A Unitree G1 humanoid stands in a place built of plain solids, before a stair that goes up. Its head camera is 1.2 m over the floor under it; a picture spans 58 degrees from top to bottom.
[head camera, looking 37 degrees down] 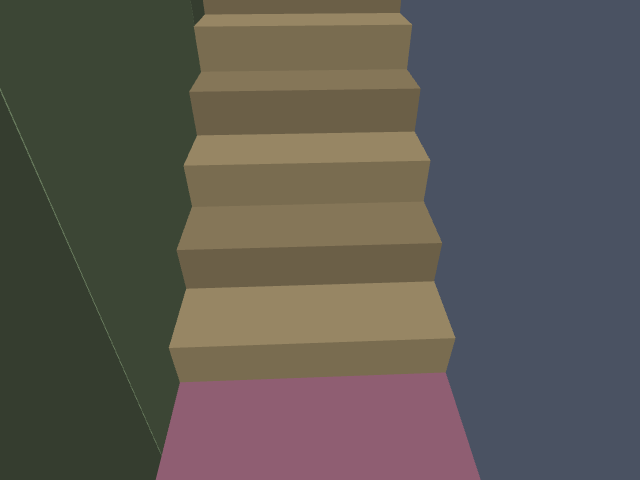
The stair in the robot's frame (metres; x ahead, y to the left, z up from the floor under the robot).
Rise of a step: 0.17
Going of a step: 0.26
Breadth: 0.86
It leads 2 degrees to the left of straight ahead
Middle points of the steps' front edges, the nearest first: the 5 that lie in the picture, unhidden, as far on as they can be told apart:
0.85 0.02 0.17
1.11 0.03 0.34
1.36 0.04 0.51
1.62 0.05 0.68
1.87 0.06 0.85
